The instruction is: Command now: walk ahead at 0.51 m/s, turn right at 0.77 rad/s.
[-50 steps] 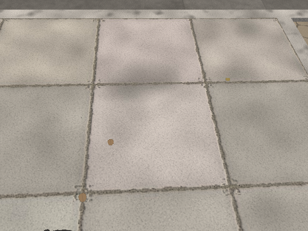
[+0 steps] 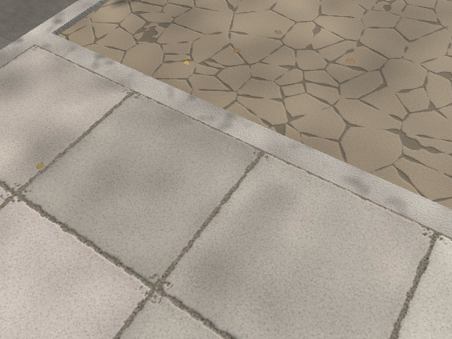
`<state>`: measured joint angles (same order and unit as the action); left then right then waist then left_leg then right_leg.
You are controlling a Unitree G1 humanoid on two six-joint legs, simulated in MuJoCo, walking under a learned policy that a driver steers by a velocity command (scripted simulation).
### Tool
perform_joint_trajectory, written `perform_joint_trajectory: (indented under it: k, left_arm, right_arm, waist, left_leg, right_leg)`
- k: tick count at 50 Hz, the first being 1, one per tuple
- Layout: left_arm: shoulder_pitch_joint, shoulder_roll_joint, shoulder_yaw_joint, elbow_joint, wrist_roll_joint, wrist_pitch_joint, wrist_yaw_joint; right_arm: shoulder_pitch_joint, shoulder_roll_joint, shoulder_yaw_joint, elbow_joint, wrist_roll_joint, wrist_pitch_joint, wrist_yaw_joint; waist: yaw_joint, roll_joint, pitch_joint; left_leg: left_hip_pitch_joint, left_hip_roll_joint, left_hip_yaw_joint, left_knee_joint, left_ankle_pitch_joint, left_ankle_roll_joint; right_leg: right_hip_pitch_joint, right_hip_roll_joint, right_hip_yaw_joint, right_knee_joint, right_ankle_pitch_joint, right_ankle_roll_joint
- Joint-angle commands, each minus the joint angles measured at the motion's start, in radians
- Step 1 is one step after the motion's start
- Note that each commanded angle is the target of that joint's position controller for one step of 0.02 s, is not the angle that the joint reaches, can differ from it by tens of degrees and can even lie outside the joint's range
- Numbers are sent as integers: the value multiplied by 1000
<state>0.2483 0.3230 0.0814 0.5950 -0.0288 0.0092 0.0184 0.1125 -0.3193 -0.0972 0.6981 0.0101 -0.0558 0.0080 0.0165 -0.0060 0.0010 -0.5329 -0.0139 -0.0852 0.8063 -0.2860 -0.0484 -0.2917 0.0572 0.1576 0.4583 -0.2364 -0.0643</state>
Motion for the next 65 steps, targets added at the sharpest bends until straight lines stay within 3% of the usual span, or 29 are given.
perform_joint_trajectory:
  k: [1, 3, 4, 7, 8, 9, 10, 12, 15, 23, 26, 27, 28, 29, 31, 33, 39, 42, 45, 46, 47, 48, 49, 50, 51, 52, 54, 58, 65]
  left_arm:
    - [-16, 174, 44, -58, 0, -34, 4]
    - [13, 156, 32, -45, 1, -41, -6]
    - [21, 201, 43, -31, 83, -18, -41]
    - [-48, 129, 19, -45, 66, -15, -55]
    - [-97, 74, 3, -65, 65, -28, -45]
    - [-170, -9, -22, -127, 46, -47, -35]
    - [-123, 12, -25, -133, 59, -57, -34]
    - [-105, 95, -10, -85, 92, -62, -48]
    - [-160, 79, -21, -83, 104, -58, -68]
    - [-336, 26, -60, -127, 58, -68, -68]
    - [-57, 101, -23, -38, 66, -81, -26]
    - [132, 172, 6, -4, 84, -86, -2]
    - [270, 265, 28, 9, 112, -85, 12]
    - [180, 249, 27, 6, 103, -74, 13]
    - [71, 90, -9, 10, 91, -74, 4]
    - [79, 48, -22, 51, 84, -85, 2]
    - [109, 21, -29, 146, 59, -128, -17]
    - [102, 35, -33, 179, 53, -135, -10]
    - [130, 168, -8, 202, 38, -130, 2]
    - [81, 297, 30, 166, -15, -127, 18]
    - [26, 261, 19, 155, -23, -125, 19]
    - [120, 89, -23, 139, 36, -123, 11]
    - [318, 55, -55, 135, 20, -130, -9]
    - [197, 175, -28, 137, 2, -130, -9]
    - [139, 156, -27, 108, -17, -126, -6]
    - [106, 131, -31, 116, -4, -119, 8]
    - [127, 131, -20, 130, 6, -87, 20]
    - [120, 48, -24, 121, 25, -55, 32]
    - [-74, 28, -29, 83, 26, -53, 19]
  right_arm:
    - [-90, -67, -8, -80, 9, -47, 18]
    - [-90, -58, -1, -86, 13, -58, 24]
    - [-45, -42, 17, -62, -71, -9, 36]
    - [139, -68, 10, -25, -53, 2, 21]
    - [293, -117, -1, 11, -61, -13, 12]
    - [403, -248, -24, 32, -82, -24, 5]
    - [351, -253, -29, 32, -71, -24, 15]
    - [226, -151, -6, 3, -32, -18, 25]
    - [285, -98, 14, 43, -24, -26, 19]
    - [372, -124, -11, 108, -18, -12, 5]
    - [304, -160, -23, 100, -3, -25, 13]
    - [265, -143, -18, 80, 6, -39, 20]
    - [296, -2, 16, 30, 27, -47, 12]
    - [291, -31, 23, 15, 20, -29, 5]
    - [192, -59, 17, 28, -24, -2, 19]
    - [162, -30, 22, 29, -41, 21, 44]
    - [-46, 0, 53, -88, -41, 52, 85]
    - [-156, 27, 83, -124, -53, 30, 104]
    - [53, -17, 72, -43, -64, 18, 91]
    - [160, -109, 21, -56, 23, 7, 68]
    - [261, -166, 3, -17, 17, 13, 41]
    - [270, -235, 3, 16, 0, 23, 12]
    - [235, -262, 9, -42, -49, 12, 2]
    - [210, -208, 6, -69, -43, 17, 10]
    - [140, -187, 13, -57, -19, 8, 18]
    - [78, -150, 21, -55, 4, -1, 19]
    - [25, -121, 29, -59, -6, -12, 17]
    - [7, -77, 38, -12, -15, -22, 14]
    - [37, -67, 44, 56, -19, 19, -12]
  waist:
    - [23, -176, -58]
    - [31, -184, -34]
    - [33, -195, -38]
    - [-94, -110, 5]
    - [-169, 21, -8]
    - [-207, 300, -6]
    - [-133, 217, 29]
    - [-51, 72, 48]
    - [-69, 147, 56]
    - [-109, 164, 64]
    - [52, 81, -80]
    - [160, 3, -198]
    - [178, -255, -363]
    - [114, -269, -309]
    - [72, -64, -67]
    - [34, -91, 30]
    - [-26, -93, 123]
    - [-30, -5, 195]
    - [-125, -75, 24]
    - [-211, -134, -95]
    - [-282, -90, -134]
    - [-162, 191, -196]
    - [-76, 270, -539]
    - [-160, 66, -583]
    - [-100, 12, -382]
    - [-55, -80, -234]
    - [5, -80, -116]
    - [38, 20, -110]
    - [-29, 73, -92]
  left_leg:
    - [6, -5, 17, -139, 46, 0]
    - [91, -3, 38, -172, 48, 6]
    - [155, -21, 115, -163, -18, 6]
    - [423, -11, 130, -278, -9, 41]
    - [559, 97, -27, -358, -159, 74]
    - [628, 320, -504, -603, -563, 153]
    - [604, 399, -835, -682, -661, 246]
    - [543, 316, -609, -612, -526, 246]
    - [423, 172, -401, -660, -290, 246]
    - [362, 144, -332, -631, 66, 266]
    - [219, 83, -247, -323, 495, 202]
    - [53, 17, -182, -43, 408, 173]
    - [-169, -84, -74, 290, -173, 155]
    - [-265, -42, -33, 460, -163, 162]
    - [-294, 59, 0, 492, -25, 158]
    - [-277, 103, 9, 459, 6, 140]
    - [-358, 128, 58, 387, 169, 135]
    - [-91, 45, 211, 4, 279, 146]
    - [291, -99, 245, -125, 288, 185]
    - [477, -74, 145, -143, 364, 210]
    - [633, -34, 75, -291, 506, 238]
    - [905, 157, -122, -182, 1021, 258]
    - [1187, 439, -547, -152, 1256, 500]
    - [1068, 385, -491, -258, 1157, 492]
    - [908, 337, -388, -313, 1007, 458]
    - [713, 293, -325, -357, 900, 407]
    - [435, 254, -239, -446, 889, 372]
    - [265, 185, -69, -505, 950, 349]
    - [339, 141, -1, -485, 749, 272]
  right_leg:
    - [71, -218, 277, -191, -298, -161]
    - [11, -221, 288, -181, -317, -159]
    - [-39, -157, 261, -197, -391, -139]
    - [-220, -116, 241, -70, -429, -99]
    - [-335, -54, 165, 157, -392, -66]
    - [-532, 94, 5, 516, -335, -21]
    - [-666, 86, 66, 659, -275, -28]
    - [-631, -63, -43, 681, -86, 5]
    - [-467, -89, -99, 555, -16, 73]
    - [-174, -18, -173, 121, 56, 106]
    - [327, -5, -167, 33, 60, 59]
    - [587, -140, -53, 38, -78, 22]
    - [803, -459, 380, -105, -585, -30]
    - [647, -524, 659, -225, -738, -68]
    - [422, -431, 357, -209, -465, -62]
    - [307, -354, 143, -262, -242, -38]
    - [249, -309, -224, -327, 287, -1]
    - [102, -238, -382, -347, 692, 15]
    - [162, -259, -374, -51, 1170, 15]
    - [172, -284, -317, 105, 1254, 32]
    - [110, -233, -336, 327, 1068, 64]
    - [-143, -85, -325, 744, -211, 106]
    - [-329, -36, -78, 1101, -470, 119]
    - [-289, -62, -4, 1089, -387, 116]
    - [-341, -100, -34, 995, -339, 110]
    - [-346, -138, -67, 922, -293, 120]
    - [-236, -165, -75, 862, -212, 136]
    - [-152, -164, -102, 669, -88, 159]
    - [-131, -139, -110, 281, 191, 149]
